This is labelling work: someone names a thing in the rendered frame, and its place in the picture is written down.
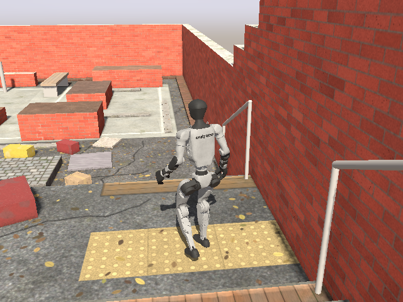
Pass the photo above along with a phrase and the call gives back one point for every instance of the robot left forearm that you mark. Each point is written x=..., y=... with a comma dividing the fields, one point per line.
x=170, y=167

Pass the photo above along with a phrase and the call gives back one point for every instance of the robot right hand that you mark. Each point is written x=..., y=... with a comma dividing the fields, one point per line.
x=219, y=170

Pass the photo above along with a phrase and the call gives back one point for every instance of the right robot upper arm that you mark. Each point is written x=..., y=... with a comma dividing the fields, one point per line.
x=223, y=150

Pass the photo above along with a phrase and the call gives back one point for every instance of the left robot foot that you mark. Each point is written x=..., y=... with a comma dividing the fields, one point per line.
x=194, y=253

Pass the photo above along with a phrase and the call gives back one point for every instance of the left robot upper arm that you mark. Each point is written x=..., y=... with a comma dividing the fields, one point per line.
x=181, y=137

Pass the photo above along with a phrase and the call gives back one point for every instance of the left robot shin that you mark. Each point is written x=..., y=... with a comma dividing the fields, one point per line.
x=185, y=226

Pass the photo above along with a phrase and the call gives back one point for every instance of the robot right forearm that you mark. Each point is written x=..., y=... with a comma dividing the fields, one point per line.
x=224, y=161

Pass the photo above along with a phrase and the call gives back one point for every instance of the robot left hand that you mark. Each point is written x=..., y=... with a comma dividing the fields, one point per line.
x=159, y=177

